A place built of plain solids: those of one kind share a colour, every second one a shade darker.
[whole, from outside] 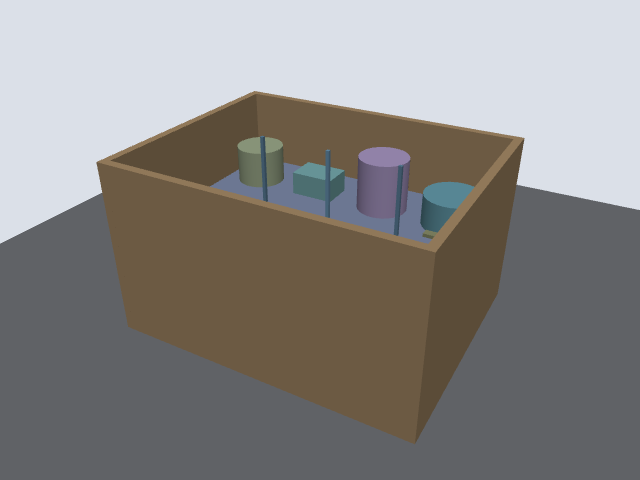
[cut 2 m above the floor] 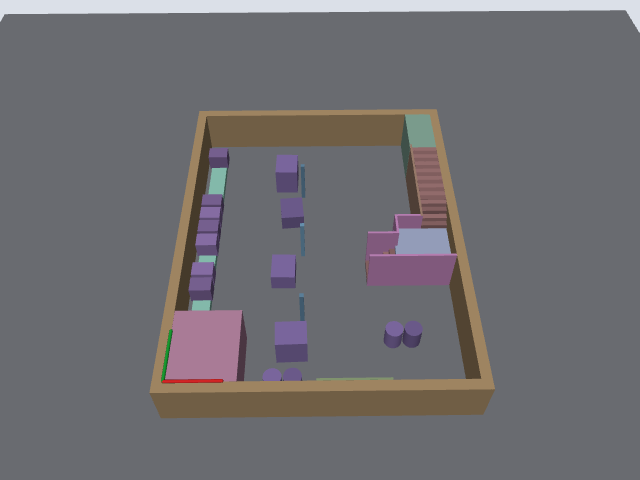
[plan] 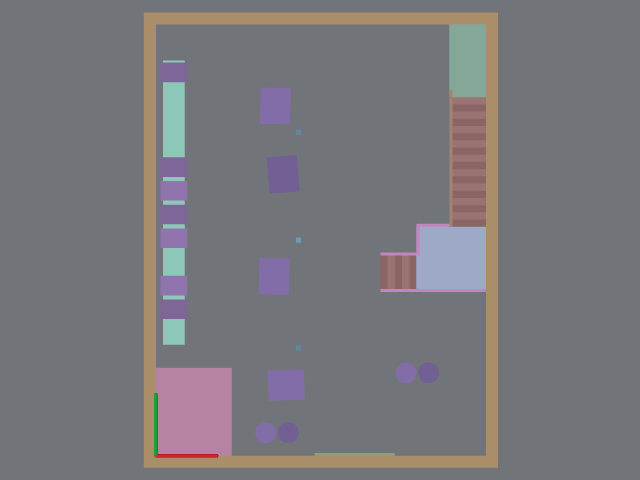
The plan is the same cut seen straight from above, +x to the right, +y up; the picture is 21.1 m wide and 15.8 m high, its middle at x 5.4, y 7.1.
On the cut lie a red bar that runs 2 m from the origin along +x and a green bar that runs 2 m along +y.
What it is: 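The cask floor and the brewing floor of a tower brewery's brewhouse, with the steep timber stair of 25 risers in two flights with a quarter landing, the first flight after a corner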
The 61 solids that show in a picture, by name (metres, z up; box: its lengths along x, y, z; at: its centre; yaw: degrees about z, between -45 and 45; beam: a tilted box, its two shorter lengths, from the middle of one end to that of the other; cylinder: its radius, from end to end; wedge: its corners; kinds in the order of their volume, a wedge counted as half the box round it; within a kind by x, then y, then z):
{
 "wall_1": {"box": [0.4, 14.99, 8.74], "at": [-0.2, 7.09, 4.32]},
 "wall_2": {"box": [11.66, 0.4, 8.74], "at": [5.43, -0.2, 4.32]},
 "wall_3": {"box": [11.66, 0.4, 8.74], "at": [5.43, 14.39, 4.32]},
 "wall_4": {"box": [0.4, 14.99, 8.74], "at": [11.06, 7.09, 4.32]},
 "upper_floor_1": {"box": [9.67, 14.21, 0.3], "at": [4.83, 7.09, 4.8]},
 "office_1": {"box": [2.5, 2.9, 2.25], "at": [1.25, 1.45, 1.07]},
 "stair_steps_1": {"box": [0.24, 1.1, 0.25], "at": [7.51, 6.04, 0.07]},
 "stair_steps_2": {"box": [0.24, 1.1, 0.45], "at": [7.74, 6.04, 0.17]},
 "stair_steps_3": {"box": [0.24, 1.1, 0.64], "at": [7.98, 6.04, 0.27]},
 "stair_steps_4": {"box": [0.24, 1.1, 0.84], "at": [8.22, 6.04, 0.37]},
 "stair_steps_5": {"box": [0.24, 1.1, 1.04], "at": [8.46, 6.04, 0.47]},
 "stair_steps_6": {"box": [1.1, 0.24, 1.44], "at": [10.31, 7.66, 0.67]},
 "stair_steps_7": {"box": [1.1, 0.24, 1.63], "at": [10.31, 7.89, 0.77]},
 "stair_steps_8": {"box": [1.1, 0.24, 1.83], "at": [10.31, 8.13, 0.87]},
 "stair_steps_9": {"box": [1.1, 0.24, 2.03], "at": [10.31, 8.37, 0.96]},
 "stair_steps_10": {"box": [1.1, 0.24, 2.23], "at": [10.31, 8.6, 1.06]},
 "stair_steps_11": {"box": [1.1, 0.24, 2.43], "at": [10.31, 8.84, 1.16]},
 "stair_steps_12": {"box": [1.1, 0.24, 2.62], "at": [10.31, 9.08, 1.26]},
 "stair_steps_13": {"box": [1.1, 0.24, 2.82], "at": [10.31, 9.32, 1.36]},
 "stair_steps_14": {"box": [1.1, 0.24, 3.02], "at": [10.31, 9.55, 1.46]},
 "stair_steps_15": {"box": [1.1, 0.24, 3.22], "at": [10.31, 9.79, 1.56]},
 "stair_steps_16": {"box": [1.1, 0.24, 3.42], "at": [10.31, 10.03, 1.66]},
 "stair_steps_17": {"box": [1.1, 0.24, 3.61], "at": [10.31, 10.26, 1.76]},
 "stair_steps_18": {"box": [1.1, 0.24, 3.81], "at": [10.31, 10.5, 1.86]},
 "stair_steps_19": {"box": [1.1, 0.24, 4.01], "at": [10.31, 10.74, 1.96]},
 "stair_steps_20": {"box": [1.1, 0.24, 4.21], "at": [10.31, 10.97, 2.05]},
 "stair_steps_21": {"box": [1.1, 0.24, 4.41], "at": [10.31, 11.21, 2.15]},
 "stair_steps_22": {"box": [1.1, 0.24, 4.6], "at": [10.31, 11.45, 2.25]},
 "stair_steps_23": {"box": [1.1, 0.24, 4.8], "at": [10.31, 11.69, 2.35]},
 "stair_head_landing_1": {"box": [1.22, 2.4, 5.0], "at": [10.26, 13.0, 2.45]},
 "liquor_back_1": {"cylinder": 1.23, "from": [2.38, 8.87, 4.9], "to": [2.38, 8.87, 7.62]},
 "mash_tun_1": {"cylinder": 1.41, "from": [2.38, 12.42, 4.9], "to": [2.38, 12.42, 6.46]},
 "copper_1": {"cylinder": 1.2, "from": [2.38, 1.77, 4.9], "to": [2.38, 1.77, 6.83]},
 "load_1": {"cylinder": 0.34, "from": [3.62, 0.75, -0.05], "to": [3.62, 0.75, 0.88]},
 "load_2": {"box": [1.0, 1.2, 0.82], "at": [3.89, 5.91, 0.36], "yaw": -1.1},
 "load_3": {"box": [1.0, 1.2, 1.37], "at": [3.93, 11.51, 0.64], "yaw": -1.4},
 "load_4": {"box": [1.0, 1.2, 0.77], "at": [4.19, 9.26, 0.34], "yaw": 4.8},
 "load_5": {"box": [1.2, 1.0, 1.37], "at": [4.29, 2.32, 0.64], "yaw": 1.7},
 "load_6": {"cylinder": 0.34, "from": [4.36, 0.76, -0.05], "to": [4.36, 0.76, 0.88]},
 "load_7": {"cylinder": 0.34, "from": [8.23, 2.72, -0.05], "to": [8.23, 2.72, 0.88]},
 "load_8": {"cylinder": 0.34, "from": [8.97, 2.73, -0.05], "to": [8.97, 2.73, 0.88]},
 "stair_quarter_landing_1": {"box": [2.29, 2.06, 1.24], "at": [9.72, 6.51, 0.57]},
 "hop_back_1": {"box": [1.56, 2.16, 1.19], "at": [2.38, 5.32, 5.5]},
 "cask_1": {"box": [0.88, 0.65, 0.74], "at": [0.59, 4.82, 0.67]},
 "cask_2": {"box": [0.88, 0.65, 0.74], "at": [0.59, 5.6, 0.67]},
 "cask_3": {"box": [0.88, 0.65, 0.74], "at": [0.59, 7.16, 0.67]},
 "cask_4": {"box": [0.88, 0.65, 0.74], "at": [0.59, 7.94, 0.67]},
 "cask_5": {"box": [0.88, 0.65, 0.74], "at": [0.59, 8.72, 0.67]},
 "cask_6": {"box": [0.88, 0.65, 0.74], "at": [0.59, 9.5, 0.67]},
 "cask_7": {"box": [0.88, 0.65, 0.74], "at": [0.59, 12.62, 0.67]},
 "stair_wall_1": {"box": [0.1, 4.5, 6.1], "at": [9.71, 9.79, 3.0]},
 "stillage_1": {"box": [0.72, 9.36, 0.39], "at": [0.59, 8.33, 0.14]},
 "stair_low_1": {"box": [1.28, 0.1, 2.34], "at": [8.03, 6.64, 1.12]},
 "stair_low_2": {"box": [0.1, 1.05, 2.34], "at": [8.62, 7.11, 1.12]},
 "stair_low_3": {"box": [3.47, 0.1, 2.34], "at": [9.12, 5.44, 1.12]},
 "stair_low_4": {"box": [1.19, 0.1, 2.34], "at": [9.17, 7.59, 1.12]},
 "post_1": {"box": [0.17, 0.17, 8.44], "at": [4.69, 3.55, 4.17]},
 "post_2": {"box": [0.17, 0.17, 8.44], "at": [4.69, 7.09, 4.17]},
 "post_3": {"box": [0.17, 0.17, 8.44], "at": [4.69, 10.64, 4.17]},
 "loading_door_1": {"box": [2.64, 0.09, 2.87], "at": [6.54, 0.04, 1.39]},
 "plinth_walk_1": {"box": [0.4, 1.4, 0.22], "at": [3.98, 12.42, 5.01]}
}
